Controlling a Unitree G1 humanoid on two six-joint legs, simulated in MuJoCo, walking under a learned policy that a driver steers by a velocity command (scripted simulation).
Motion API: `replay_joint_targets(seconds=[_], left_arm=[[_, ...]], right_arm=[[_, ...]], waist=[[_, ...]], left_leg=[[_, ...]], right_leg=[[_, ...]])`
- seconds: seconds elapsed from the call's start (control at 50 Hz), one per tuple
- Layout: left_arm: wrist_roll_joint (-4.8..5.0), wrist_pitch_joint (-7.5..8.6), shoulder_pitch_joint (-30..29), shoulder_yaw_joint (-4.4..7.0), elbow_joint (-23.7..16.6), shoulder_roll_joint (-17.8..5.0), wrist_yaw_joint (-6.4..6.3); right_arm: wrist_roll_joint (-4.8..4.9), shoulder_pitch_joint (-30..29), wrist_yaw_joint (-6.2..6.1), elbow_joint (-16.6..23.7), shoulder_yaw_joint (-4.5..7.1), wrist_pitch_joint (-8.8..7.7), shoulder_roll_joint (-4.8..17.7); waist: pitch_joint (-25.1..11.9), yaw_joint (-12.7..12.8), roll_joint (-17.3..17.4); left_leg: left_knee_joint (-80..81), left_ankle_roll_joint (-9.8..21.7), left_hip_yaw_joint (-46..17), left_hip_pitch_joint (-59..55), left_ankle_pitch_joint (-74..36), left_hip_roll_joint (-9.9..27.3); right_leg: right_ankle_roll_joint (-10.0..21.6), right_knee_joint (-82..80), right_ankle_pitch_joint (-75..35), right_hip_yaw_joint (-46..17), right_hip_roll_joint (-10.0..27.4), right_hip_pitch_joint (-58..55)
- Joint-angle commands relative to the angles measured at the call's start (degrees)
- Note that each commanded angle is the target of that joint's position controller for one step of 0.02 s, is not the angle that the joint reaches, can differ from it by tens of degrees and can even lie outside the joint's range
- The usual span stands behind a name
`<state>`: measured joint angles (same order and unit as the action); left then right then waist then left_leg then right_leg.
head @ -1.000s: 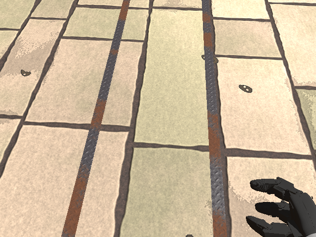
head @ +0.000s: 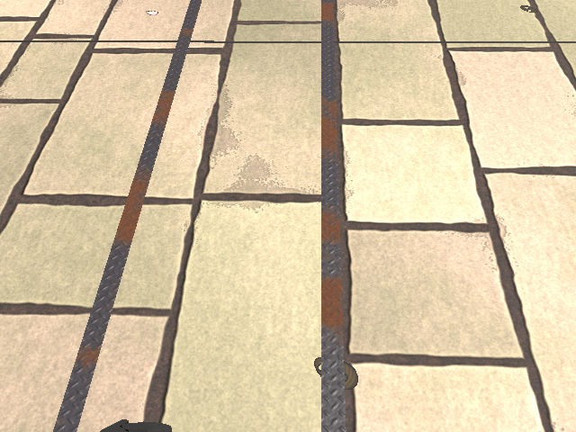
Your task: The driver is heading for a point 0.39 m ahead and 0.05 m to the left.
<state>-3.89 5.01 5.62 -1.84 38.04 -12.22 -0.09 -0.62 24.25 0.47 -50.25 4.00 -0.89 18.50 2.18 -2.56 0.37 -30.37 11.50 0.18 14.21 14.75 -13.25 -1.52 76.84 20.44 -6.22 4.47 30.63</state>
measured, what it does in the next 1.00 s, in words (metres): walks ahead, turning left: right foot, then left foot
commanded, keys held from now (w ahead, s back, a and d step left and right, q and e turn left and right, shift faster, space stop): w+q+shift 0.18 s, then shift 0.82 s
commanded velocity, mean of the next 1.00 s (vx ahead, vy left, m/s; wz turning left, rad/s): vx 0.41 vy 0.00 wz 0.39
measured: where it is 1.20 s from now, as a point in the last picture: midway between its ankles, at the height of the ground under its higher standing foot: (304, 400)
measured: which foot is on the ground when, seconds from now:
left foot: down 0.00-0.24, up 0.26-0.64, down 0.66-1.00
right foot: up 0.00-0.24, down 0.26-0.68, up 0.70-0.90, down 0.92-1.00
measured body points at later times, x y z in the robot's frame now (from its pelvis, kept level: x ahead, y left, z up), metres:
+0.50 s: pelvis +0.40 -0.06 +0.02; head +0.45 -0.04 +0.47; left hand +0.36 +0.24 -0.09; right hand +0.70 -0.23 -0.06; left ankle +0.42 +0.08 -0.66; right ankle +0.44 -0.16 -0.72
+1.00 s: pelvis +0.54 -0.02 +0.01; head +0.55 -0.02 +0.46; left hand +0.55 +0.26 -0.11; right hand +0.76 -0.20 -0.11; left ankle +0.56 +0.12 -0.72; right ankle +0.58 -0.15 -0.72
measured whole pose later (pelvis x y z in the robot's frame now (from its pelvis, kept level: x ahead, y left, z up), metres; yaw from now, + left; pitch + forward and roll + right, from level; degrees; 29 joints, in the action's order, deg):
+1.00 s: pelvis +0.54 -0.02 +0.01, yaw +21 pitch +0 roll +1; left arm -1.7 -1.1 10.6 1.1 49.3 -14.3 -1.1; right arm -1.1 7.6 -0.4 -45.0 1.7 0.9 12.9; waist 0.6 -0.4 0.3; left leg -30.4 -0.3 -2.3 21.0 9.4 -1.4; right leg -1.4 34.2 18.2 -0.5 2.2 15.9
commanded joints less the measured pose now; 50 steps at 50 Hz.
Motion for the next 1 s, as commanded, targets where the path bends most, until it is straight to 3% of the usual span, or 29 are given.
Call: replay_joint_targets(seconds=[0.02,0.08,0.14,0.18,0.22,0.24,0.26,0.28,0.3,0.32,0.34,0.36,0.38,0.44,0.5,0.54,0.62,0.66,0.68,0.7,0.72,0.74,0.76,0.82,0.9,0.92,0.94,0.96,1.0], left_arm=[[-0.49,-1.83,0.24,1.52,-5.11,-8.28,0.41],[1.21,-1.59,-8.6,0.54,-8.62,-6.16,1.24],[2.14,-1.22,-12.17,0.54,-10.01,-6.52,1.11],[2.29,-0.85,-11.54,1.0,-10.4,-7.88,0.77],[1.69,-0.18,-1.72,2.72,-7.35,-11.73,-0.5],[1.61,0.59,8.22,3.59,-4.73,-13.29,-1.22],[0.6,1.31,19.58,4.68,-2.09,-16.02,-2.01],[-1.75,1.58,21.23,5.63,-1.69,-20.38,-1.69],[0.58,0.6,19.48,6.79,-2.32,-19.75,-0.62],[3.07,1.29,13.35,5.33,-4.81,-11.9,-0.73],[3.56,1.34,9.85,4.74,-3.67,-9.28,-0.33],[3.76,1.52,8.81,4.63,-2.74,-8.8,-0.03],[3.94,1.64,8.43,4.74,-1.47,-9.06,0.14],[4.27,2.06,5.61,5.31,1.09,-9.97,0.7],[4.7,1.46,3.13,6.49,2.39,-13.62,0.15],[5.28,1.32,4.61,6.73,3.64,-14.35,-0.13],[5.83,0.52,6.28,6.98,5.79,-15.22,-0.41],[5.29,0.24,9.42,6.43,7.09,-13.74,-0.41],[3.46,0.68,11.45,5.48,6.26,-11.77,-0.34],[3.49,0.17,17.18,3.59,7.01,-7.71,0.33],[4.24,-1.1,15.79,4.3,7.97,-10.86,0.79],[4.84,-2.19,12.99,4.63,7.15,-11.67,0.8],[4.72,-3.28,10.88,4.79,7.2,-11.47,0.17],[3.97,-5.82,11.56,4.86,8.42,-10.12,-1.39],[3.12,-6.11,12.29,4.23,10.47,-6.62,-1.25],[2.13,-6.14,10.87,4.13,9.97,-6.84,-1.05],[1.4,-6.15,9.08,4.36,8.73,-9.2,-1.07],[1.94,-6.11,5.89,5.26,8.66,-12.57,-1.22],[1.85,-5.02,2.66,4.15,8.37,-8.53,-1.14]], right_arm=[[0.51,-3.19,-0.28,5.67,1.68,-3.36,8.31],[0.94,-1.01,0.04,5.52,2.24,-3.64,8.45],[1.13,2.49,0.41,4.87,3.01,-3.37,9.44],[0.89,1.16,-0.1,5.37,3.36,-3.22,9.97],[0.48,0.88,-0.55,4.96,3.82,-3.28,12.04],[0.72,-1.88,-0.53,5.49,3.93,-3.54,12.75],[0.87,-4.03,-0.59,6.88,2.87,-4.09,8.59],[3.41,4.82,-1.33,8.95,0.54,-3.88,-1.74],[1.47,6.71,-2.06,8.52,0.64,-2.82,4.93],[2.5,0.32,-1.59,9.91,-0.16,-2.15,3.82],[2.74,-5.34,-1.4,11.29,0.03,-1.49,5.47],[2.2,-9.05,-1.26,12.19,0.2,-1.14,5.66],[2.29,-11.0,-0.97,13.25,0.28,-0.82,5.17],[1.85,-9.55,-0.69,14.5,-1.07,-0.5,0.99],[1.22,-13.26,0.08,15.09,-2.21,-1.19,0.03],[1.11,-16.29,0.97,15.1,-2.18,-1.43,0.94],[0.01,-20.31,1.34,15.88,-1.15,-1.88,3.3],[-0.64,-17.48,0.55,14.72,0.2,-2.0,6.18],[-1.74,-14.61,-0.24,15.16,0.79,-1.75,9.64],[-2.75,-13.37,-0.44,14.96,-0.74,-1.18,5.51],[-1.15,-13.22,0.11,14.13,-1.93,-0.82,1.08],[-0.07,-15.65,0.58,13.64,-2.0,-0.69,0.76],[0.13,-18.13,0.72,13.43,-1.69,-0.52,1.63],[-0.84,-24.26,0.15,13.72,-0.39,0.61,4.55],[-0.15,-24.02,-0.79,12.04,-0.94,1.06,1.2],[-0.01,-21.76,-0.8,10.73,-1.34,0.97,-0.31],[-0.35,-19.6,-0.79,9.52,-1.54,0.89,-1.08],[-0.24,-17.89,-0.85,9.47,-1.17,0.93,-1.04],[-0.55,-19.75,-1.48,8.6,-0.56,0.84,0.13]], waist=[[4.4,4.78,-4.96],[4.26,0.5,-1.53],[0.96,-3.4,1.75],[-0.43,-2.5,2.6],[-6.58,1.41,2.37],[-10.47,7.29,2.69],[-16.43,11.89,1.89],[-25.5,5.55,-17.75],[-33.94,6.01,-15.19],[-26.03,7.36,-15.24],[-17.3,6.99,-9.14],[-11.88,6.24,-3.89],[-7.58,4.93,-2.24],[-4.26,0.51,-3.89],[-6.44,0.76,-5.97],[-7.78,1.93,-6.41],[-6.73,2.0,-4.7],[-8.24,1.23,-2.01],[-13.25,1.19,5.02],[-22.6,1.95,13.67],[-23.22,1.01,9.26],[-18.84,1.69,7.23],[-15.34,2.41,4.39],[-10.23,5.51,6.57],[-10.85,6.3,7.16],[-9.66,5.84,6.0],[-6.91,4.41,2.59],[-3.53,1.48,-5.79],[-0.82,1.75,-6.76]], left_leg=[[22.17,8.66,-24.12,8.63,-5.51,14.54],[21.31,4.94,-20.03,7.9,-17.46,10.86],[18.32,2.54,-21.75,-2.31,-28.83,12.35],[14.55,0.71,-22.72,-6.38,-33.65,13.2],[0.83,-2.97,-21.69,-11.82,-52.34,12.71],[-11.24,-5.04,-20.48,-10.39,-51.99,11.45],[-25.93,-6.4,-18.39,-2.74,-38.14,9.68],[-48.44,-9.19,-10.34,16.41,20.74,0.9],[-56.55,-8.63,-9.29,20.49,17.92,3.99],[-56.77,-11.46,-12.06,24.56,15.07,9.08],[-53.75,-12.22,-8.8,25.89,11.86,11.48],[-52.24,-12.82,-7.49,26.29,11.56,12.57],[-49.21,-12.71,-7.28,25.82,11.99,13.68],[-33.87,-12.69,-6.4,20.75,10.12,15.32],[-15.43,-12.67,-2.63,10.76,-5.61,14.61],[-8.91,-12.03,-2.95,6.41,-14.01,14.06],[0.7,-8.87,-2.64,3.84,-17.11,13.32],[5.28,-6.07,-2.53,-5.09,-30.62,13.49],[0.08,-1.17,-11.91,-16.33,-59.41,23.59],[0.61,9.95,-25.14,-25.53,-69.0,35.57],[1.62,9.7,-25.67,-22.97,-60.66,33.87],[3.05,7.44,-23.05,-19.28,-50.89,31.27],[5.02,5.27,-21.77,-13.87,-42.19,29.59],[10.06,1.87,-16.34,3.25,-26.64,25.48],[9.97,-1.64,-11.55,7.99,-6.29,21.48],[9.91,-4.62,-10.75,9.37,2.8,19.69],[7.96,-7.74,-9.29,11.33,10.36,17.47],[6.74,-10.13,-5.03,7.26,8.73,13.82],[3.19,-11.54,-3.9,-0.67,-0.05,13.24]], right_leg=[[-2.47,-13.28,-2.92,4.5,2.6,3.63],[-2.43,-30.65,-19.56,6.79,0.85,-0.54],[-1.08,-40.06,-26.2,7.26,-2.38,-1.99],[-0.16,-46.34,-24.91,5.97,-3.76,-6.51],[1.47,-48.56,-21.31,6.88,-7.42,-17.24],[2.38,-51.59,-25.84,6.27,-5.44,-26.66],[4.0,-48.14,-26.04,1.32,2.35,-40.17],[12.22,-44.14,-58.41,-24.3,25.47,-59.04],[17.35,-45.5,-55.15,-35.24,25.23,-59.25],[16.44,-50.06,-45.19,-26.38,19.33,-55.38],[14.28,-51.32,-45.31,-16.84,15.76,-46.42],[13.62,-52.77,-47.71,-12.54,13.15,-39.86],[13.63,-55.57,-47.45,-9.69,11.47,-33.96],[14.02,-60.02,-51.16,-4.25,10.48,-23.39],[13.36,-61.96,-53.08,4.76,6.86,-17.07],[12.21,-61.65,-48.19,5.9,6.58,-18.15],[9.72,-55.08,-41.31,5.44,7.3,-22.0],[6.33,-45.37,-37.15,7.61,2.78,-20.0],[2.81,-34.03,-20.46,10.53,-1.17,-11.74],[-0.35,-20.79,15.5,6.32,-3.68,-3.96],[-1.38,-18.02,20.92,1.62,-1.79,-3.2],[-2.0,-17.78,20.67,1.49,-0.7,-1.19],[-2.51,-19.72,18.63,2.07,-0.02,-1.17],[-3.45,-28.81,8.61,4.78,-1.05,-11.89],[-1.2,-44.01,-9.14,7.17,-3.06,-22.96],[0.04,-47.81,-11.47,6.39,-2.41,-24.55],[2.0,-51.59,-10.61,2.04,1.68,-23.82],[4.5,-53.84,2.21,0.86,3.34,-13.88],[3.93,-57.91,11.16,0.4,2.05,-5.78]])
